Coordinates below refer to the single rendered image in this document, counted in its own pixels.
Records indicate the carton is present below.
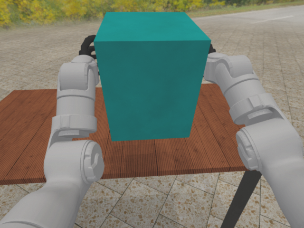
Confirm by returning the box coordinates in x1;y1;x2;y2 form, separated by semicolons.
94;12;211;142

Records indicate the left robot forearm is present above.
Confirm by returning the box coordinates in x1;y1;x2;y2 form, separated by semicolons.
44;55;99;177

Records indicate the right robot forearm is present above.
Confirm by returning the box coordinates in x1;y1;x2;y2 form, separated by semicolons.
203;52;304;155

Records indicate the table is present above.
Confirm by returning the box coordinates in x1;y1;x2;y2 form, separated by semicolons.
0;83;262;228

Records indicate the robot left upper arm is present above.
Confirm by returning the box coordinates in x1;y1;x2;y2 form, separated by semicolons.
0;140;105;228

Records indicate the robot right upper arm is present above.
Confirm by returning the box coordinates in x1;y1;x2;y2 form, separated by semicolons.
236;117;304;228

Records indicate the robot left hand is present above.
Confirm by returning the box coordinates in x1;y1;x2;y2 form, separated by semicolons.
79;35;99;74

